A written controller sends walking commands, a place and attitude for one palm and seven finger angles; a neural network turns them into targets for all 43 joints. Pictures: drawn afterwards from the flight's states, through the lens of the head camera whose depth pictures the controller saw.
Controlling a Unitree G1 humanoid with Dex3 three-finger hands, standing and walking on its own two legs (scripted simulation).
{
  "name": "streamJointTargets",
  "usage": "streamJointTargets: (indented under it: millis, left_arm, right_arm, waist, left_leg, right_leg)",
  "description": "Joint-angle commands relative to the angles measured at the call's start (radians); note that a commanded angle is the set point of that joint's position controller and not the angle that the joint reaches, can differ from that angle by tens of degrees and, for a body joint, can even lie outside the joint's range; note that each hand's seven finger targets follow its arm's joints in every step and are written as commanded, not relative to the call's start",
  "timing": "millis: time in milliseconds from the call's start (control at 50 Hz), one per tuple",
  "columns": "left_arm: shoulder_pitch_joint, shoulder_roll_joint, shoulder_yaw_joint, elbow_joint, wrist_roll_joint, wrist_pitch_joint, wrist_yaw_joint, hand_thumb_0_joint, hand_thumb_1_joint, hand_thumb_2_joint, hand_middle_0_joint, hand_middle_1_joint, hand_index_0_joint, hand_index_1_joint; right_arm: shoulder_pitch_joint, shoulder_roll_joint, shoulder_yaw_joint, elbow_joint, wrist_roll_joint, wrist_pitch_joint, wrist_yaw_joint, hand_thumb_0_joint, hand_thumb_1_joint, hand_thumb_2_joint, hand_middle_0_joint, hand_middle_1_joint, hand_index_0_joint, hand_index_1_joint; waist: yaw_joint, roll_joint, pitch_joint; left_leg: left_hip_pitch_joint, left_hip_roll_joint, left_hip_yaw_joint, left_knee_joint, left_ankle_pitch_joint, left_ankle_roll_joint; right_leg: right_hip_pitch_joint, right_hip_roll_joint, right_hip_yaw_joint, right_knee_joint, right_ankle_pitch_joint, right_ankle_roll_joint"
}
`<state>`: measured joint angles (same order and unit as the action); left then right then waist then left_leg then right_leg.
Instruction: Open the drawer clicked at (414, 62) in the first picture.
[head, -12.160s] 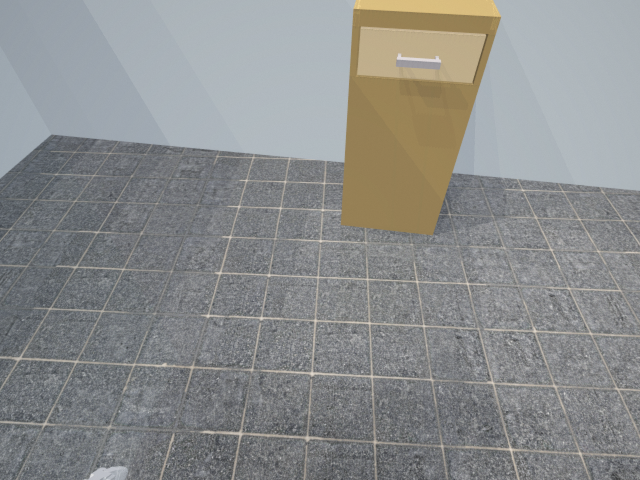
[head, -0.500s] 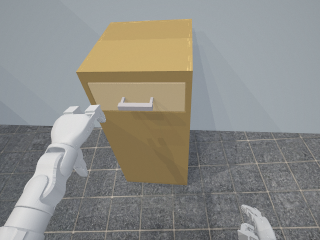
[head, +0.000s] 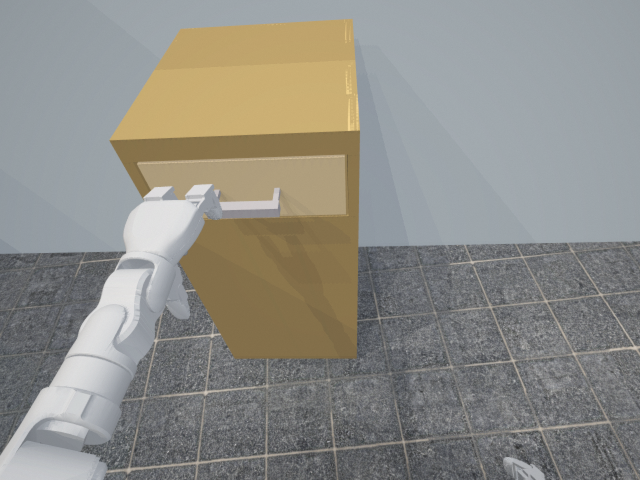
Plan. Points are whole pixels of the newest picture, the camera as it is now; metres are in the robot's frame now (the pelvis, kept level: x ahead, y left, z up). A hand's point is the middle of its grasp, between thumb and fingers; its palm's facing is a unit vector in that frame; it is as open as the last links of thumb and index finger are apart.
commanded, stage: move the hooked fingers above the handle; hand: left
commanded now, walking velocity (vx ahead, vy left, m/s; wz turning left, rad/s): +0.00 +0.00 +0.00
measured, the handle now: (245, 201) +0.56 +0.19 -0.01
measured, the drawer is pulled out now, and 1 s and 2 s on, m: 0.00 0.00 0.00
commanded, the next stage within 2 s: lower the fingers behind the handle in 1.58 s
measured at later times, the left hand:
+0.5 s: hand (215, 226) +0.44 +0.19 +0.07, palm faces -0.02 -0.02 -1.00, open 13.8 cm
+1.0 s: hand (239, 203) +0.50 +0.17 +0.05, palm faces -0.03 -0.02 -1.00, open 13.8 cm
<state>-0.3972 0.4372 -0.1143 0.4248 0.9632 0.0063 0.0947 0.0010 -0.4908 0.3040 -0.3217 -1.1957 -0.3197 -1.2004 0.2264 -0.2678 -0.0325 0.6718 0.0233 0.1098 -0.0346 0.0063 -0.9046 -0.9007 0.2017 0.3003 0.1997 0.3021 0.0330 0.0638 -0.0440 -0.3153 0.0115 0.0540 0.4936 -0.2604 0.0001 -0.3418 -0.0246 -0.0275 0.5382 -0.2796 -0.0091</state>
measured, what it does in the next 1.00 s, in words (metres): stands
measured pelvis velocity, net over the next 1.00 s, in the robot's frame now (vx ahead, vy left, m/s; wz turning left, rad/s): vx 0.01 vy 0.00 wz -0.02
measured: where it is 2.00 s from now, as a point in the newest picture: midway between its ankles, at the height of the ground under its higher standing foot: outside the picture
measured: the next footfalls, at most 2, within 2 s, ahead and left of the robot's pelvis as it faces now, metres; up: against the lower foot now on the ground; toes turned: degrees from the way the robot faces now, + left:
none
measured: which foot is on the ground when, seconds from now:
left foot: down 0.00-1.00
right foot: down 0.00-1.00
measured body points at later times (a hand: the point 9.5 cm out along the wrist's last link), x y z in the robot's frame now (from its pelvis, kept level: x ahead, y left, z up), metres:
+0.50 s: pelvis +0.01 +0.00 -0.01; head +0.04 -0.03 +0.44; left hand +0.43 +0.19 +0.12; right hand +0.12 -0.26 -0.14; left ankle -0.01 +0.12 -0.74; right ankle -0.01 -0.11 -0.74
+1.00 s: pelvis +0.01 +0.00 -0.01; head +0.08 -0.02 +0.43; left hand +0.50 +0.17 +0.10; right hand +0.01 -0.28 -0.15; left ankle -0.01 +0.12 -0.74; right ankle -0.01 -0.11 -0.74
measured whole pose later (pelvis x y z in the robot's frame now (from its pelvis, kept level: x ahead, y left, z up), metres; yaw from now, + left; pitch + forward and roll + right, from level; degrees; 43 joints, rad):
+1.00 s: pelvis +0.01 +0.00 -0.01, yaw -1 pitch +15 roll +0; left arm -0.88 0.41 -0.08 1.06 1.06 0.04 0.27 0.00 -0.49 0.30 -0.32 -1.20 -0.32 -1.20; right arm 0.36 -0.26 -0.06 0.72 0.00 0.10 -0.02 0.00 -0.90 -0.90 0.20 0.30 0.20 0.30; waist -0.11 0.05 -0.11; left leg -0.56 0.04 0.06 0.63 -0.32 0.00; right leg -0.58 0.00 -0.01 0.64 -0.31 -0.01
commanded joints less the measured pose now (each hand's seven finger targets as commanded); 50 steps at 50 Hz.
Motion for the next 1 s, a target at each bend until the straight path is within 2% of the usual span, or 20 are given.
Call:
streamJointTargets:
  millis: [0, 60, 200, 220, 280, 340, 360, 420, 460, 480, 540, 580, 620, 660, 720, 740, 840, 880, 920, 980]
  left_arm:
    - [-0.426, 0.206, 0.098, -0.152, 0.020, 0.001, 0.068, 0.000, -0.500, 0.300, -0.300, -1.200, -0.300, -1.200]
    - [-0.466, 0.220, 0.111, -0.160, 0.031, -0.006, 0.090, 0.000, -0.500, 0.300, -0.300, -1.200, -0.300, -1.200]
    - [-0.532, 0.143, 0.040, -0.046, 0.045, 0.030, 0.106, 0.000, -0.500, 0.300, -0.300, -1.200, -0.300, -1.200]
    - [-0.536, 0.149, 0.049, -0.012, 0.050, 0.038, 0.106, 0.000, -0.500, 0.300, -0.300, -1.200, -0.300, -1.200]
    - [-0.597, 0.143, 0.036, 0.048, 0.060, 0.045, 0.109, 0.000, -0.500, 0.300, -0.300, -1.200, -0.300, -1.200]
    - [-0.653, 0.152, 0.043, 0.056, 0.061, 0.030, 0.114, 0.000, -0.500, 0.300, -0.300, -1.200, -0.300, -1.200]
    - [-0.648, 0.186, 0.077, 0.074, 0.065, 0.024, 0.120, 0.000, -0.500, 0.300, -0.300, -1.200, -0.300, -1.200]
    - [-0.661, 0.190, 0.085, 0.177, 0.067, 0.024, 0.129, 0.000, -0.500, 0.300, -0.300, -1.200, -0.300, -1.200]
    - [-0.709, 0.185, 0.065, 0.214, 0.075, 0.024, 0.135, 0.000, -0.500, 0.300, -0.300, -1.200, -0.300, -1.200]
    - [-0.748, 0.200, 0.071, 0.208, 0.082, 0.018, 0.140, 0.000, -0.500, 0.300, -0.300, -1.200, -0.300, -1.200]
    - [-0.801, 0.176, 0.053, 0.217, 0.081, -0.001, 0.147, 0.000, -0.500, 0.300, -0.300, -1.200, -0.300, -1.200]
    - [-0.817, 0.140, 0.029, 0.222, 0.082, -0.010, 0.152, 0.000, -0.500, 0.300, -0.300, -1.200, -0.300, -1.200]
    - [-0.825, 0.119, 0.023, 0.244, 0.075, -0.017, 0.159, 0.000, -0.500, 0.300, -0.300, -1.200, -0.300, -1.200]
    - [-0.817, 0.169, 0.067, 0.282, 0.079, -0.013, 0.172, 0.000, -0.500, 0.300, -0.300, -1.200, -0.300, -1.200]
    - [-0.852, 0.168, 0.063, 0.359, 0.091, 0.009, 0.196, 0.000, -0.500, 0.300, -0.300, -1.200, -0.300, -1.200]
    - [-0.866, 0.195, 0.079, 0.373, 0.096, 0.018, 0.206, 0.000, -0.500, 0.300, -0.300, -1.200, -0.300, -1.200]
    - [-0.968, 0.214, 0.076, 0.413, 0.105, 0.036, 0.223, 0.000, -0.500, 0.300, -0.300, -1.200, -0.300, -1.200]
    - [-0.952, 0.210, 0.080, 0.423, 0.106, 0.033, 0.223, 0.000, -0.500, 0.300, -0.300, -1.200, -0.300, -1.200]
    - [-0.962, 0.208, 0.079, 0.453, 0.110, 0.034, 0.219, 0.000, -0.500, 0.300, -0.300, -1.200, -0.300, -1.200]
    - [-0.915, 0.211, 0.086, 0.477, 0.107, 0.040, 0.217, 0.000, -0.500, 0.300, -0.300, -1.200, -0.300, -1.200]
  right_arm:
    - [-0.068, -0.107, -0.042, -0.130, 0.005, -0.043, -0.009, 0.000, -0.900, -0.900, 0.200, 0.300, 0.200, 0.300]
    - [-0.044, -0.104, -0.051, -0.122, 0.001, -0.047, -0.009, 0.000, -0.900, -0.900, 0.200, 0.300, 0.200, 0.300]
    - [-0.023, -0.104, -0.053, -0.108, 0.004, -0.039, 0.001, 0.000, -0.900, -0.900, 0.200, 0.300, 0.200, 0.300]
    - [-0.022, -0.107, -0.052, -0.109, 0.004, -0.037, 0.001, 0.000, -0.900, -0.900, 0.200, 0.300, 0.200, 0.300]
    - [-0.010, -0.105, -0.050, -0.103, 0.003, -0.031, -0.002, 0.000, -0.900, -0.900, 0.200, 0.300, 0.200, 0.300]
    - [0.007, -0.105, -0.051, -0.107, -0.001, -0.030, -0.003, 0.000, -0.900, -0.900, 0.200, 0.300, 0.200, 0.300]
    - [0.015, -0.104, -0.054, -0.102, -0.004, -0.029, -0.005, 0.000, -0.900, -0.900, 0.200, 0.300, 0.200, 0.300]
    - [0.025, -0.107, -0.049, -0.100, -0.003, -0.027, -0.007, 0.000, -0.900, -0.900, 0.200, 0.300, 0.200, 0.300]
    - [0.036, -0.109, -0.048, -0.094, -0.001, -0.028, -0.012, 0.000, -0.900, -0.900, 0.200, 0.300, 0.200, 0.300]
    - [0.051, -0.111, -0.050, -0.090, -0.004, -0.029, -0.012, 0.000, -0.900, -0.900, 0.200, 0.300, 0.200, 0.300]
    - [0.083, -0.110, -0.060, -0.087, -0.007, -0.034, -0.010, 0.000, -0.900, -0.900, 0.200, 0.300, 0.200, 0.300]
    - [0.104, -0.108, -0.067, -0.077, -0.012, -0.034, -0.004, 0.000, -0.900, -0.900, 0.200, 0.300, 0.200, 0.300]
    - [0.122, -0.109, -0.074, -0.068, -0.015, -0.034, 0.002, 0.000, -0.900, -0.900, 0.200, 0.300, 0.200, 0.300]
    - [0.137, -0.116, -0.075, -0.057, -0.016, -0.030, 0.006, 0.000, -0.900, -0.900, 0.200, 0.300, 0.200, 0.300]
    - [0.146, -0.121, -0.071, -0.047, -0.016, -0.027, 0.009, 0.000, -0.900, -0.900, 0.200, 0.300, 0.200, 0.300]
    - [0.153, -0.125, -0.072, -0.042, -0.014, -0.028, 0.008, 0.000, -0.900, -0.900, 0.200, 0.300, 0.200, 0.300]
    - [0.190, -0.129, -0.075, -0.034, -0.017, -0.035, 0.006, 0.000, -0.900, -0.900, 0.200, 0.300, 0.200, 0.300]
    - [0.199, -0.127, -0.078, -0.037, -0.021, -0.037, 0.006, 0.000, -0.900, -0.900, 0.200, 0.300, 0.200, 0.300]
    - [0.211, -0.131, -0.078, -0.030, -0.021, -0.037, 0.008, 0.000, -0.900, -0.900, 0.200, 0.300, 0.200, 0.300]
    - [0.215, -0.134, -0.077, -0.037, -0.020, -0.038, 0.009, 0.000, -0.900, -0.900, 0.200, 0.300, 0.200, 0.300]
  waist:
    - [-0.005, -0.075, -0.291]
    - [-0.005, -0.056, -0.360]
    - [-0.030, -0.060, -0.331]
    - [-0.033, -0.086, -0.328]
    - [-0.043, -0.087, -0.320]
    - [-0.042, -0.068, -0.372]
    - [-0.038, -0.075, -0.386]
    - [-0.053, -0.119, -0.323]
    - [-0.069, -0.108, -0.312]
    - [-0.071, -0.094, -0.344]
    - [-0.091, -0.087, -0.400]
    - [-0.099, -0.051, -0.425]
    - [-0.109, -0.075, -0.435]
    - [-0.101, -0.073, -0.437]
    - [-0.118, -0.099, -0.385]
    - [-0.119, -0.095, -0.386]
    - [-0.144, -0.070, -0.458]
    - [-0.132, -0.032, -0.500]
    - [-0.145, -0.059, -0.485]
    - [-0.133, -0.054, -0.468]
  left_leg:
    - [0.085, -0.041, -0.004, -0.020, 0.280, 0.038]
    - [0.104, -0.042, -0.008, 0.000, 0.338, 0.039]
    - [0.096, -0.037, -0.011, 0.014, 0.341, 0.035]
    - [0.085, -0.038, -0.013, 0.016, 0.328, 0.036]
    - [0.074, -0.039, -0.008, 0.021, 0.306, 0.039]
    - [0.077, -0.039, -0.009, 0.033, 0.327, 0.040]
    - [0.073, -0.039, -0.005, 0.040, 0.335, 0.041]
    - [0.007, -0.042, -0.001, 0.040, 0.284, 0.042]
    - [-0.009, -0.043, 0.003, 0.044, 0.253, 0.044]
    - [-0.004, -0.042, 0.002, 0.049, 0.257, 0.043]
    - [0.008, -0.044, -0.001, 0.071, 0.286, 0.047]
    - [0.027, -0.043, -0.001, 0.085, 0.319, 0.044]
    - [0.028, -0.041, -0.005, 0.097, 0.351, 0.045]
    - [0.004, -0.041, -0.001, 0.099, 0.346, 0.045]
    - [-0.058, -0.043, -0.002, 0.095, 0.301, 0.044]
    - [-0.067, -0.040, 0.000, 0.093, 0.279, 0.045]
    - [-0.069, -0.041, 0.002, 0.108, 0.284, 0.048]
    - [-0.056, -0.041, 0.008, 0.115, 0.306, 0.046]
    - [-0.066, -0.037, 0.003, 0.118, 0.314, 0.047]
    - [-0.082, -0.034, 0.009, 0.114, 0.308, 0.046]
  right_leg:
    - [0.115, 0.038, 0.006, -0.046, 0.272, -0.025]
    - [0.136, 0.041, 0.007, -0.024, 0.324, -0.030]
    - [0.074, 0.047, -0.007, -0.011, 0.314, -0.033]
    - [0.073, 0.050, -0.007, -0.012, 0.298, -0.032]
    - [0.056, 0.047, -0.005, -0.010, 0.291, -0.031]
    - [0.072, 0.045, 0.000, 0.003, 0.315, -0.031]
    - [0.083, 0.046, 0.003, 0.008, 0.331, -0.030]
    - [0.070, 0.043, 0.005, 0.001, 0.308, -0.023]
    - [0.042, 0.042, 0.010, 0.001, 0.290, -0.021]
    - [0.044, 0.043, 0.012, 0.008, 0.292, -0.021]
    - [0.046, 0.045, 0.016, 0.019, 0.327, -0.020]
    - [0.026, 0.048, 0.014, 0.030, 0.353, -0.022]
    - [0.025, 0.052, 0.009, 0.034, 0.376, -0.022]
    - [0.028, 0.052, 0.013, 0.039, 0.389, -0.021]
    - [0.006, 0.053, 0.011, 0.035, 0.353, -0.020]
    - [-0.003, 0.053, 0.014, 0.036, 0.332, -0.018]
    - [0.004, 0.055, 0.022, 0.046, 0.348, -0.014]
    - [0.011, 0.057, 0.023, 0.053, 0.365, -0.017]
    - [0.001, 0.060, 0.018, 0.053, 0.365, -0.017]
    - [-0.002, 0.061, 0.016, 0.053, 0.365, -0.016]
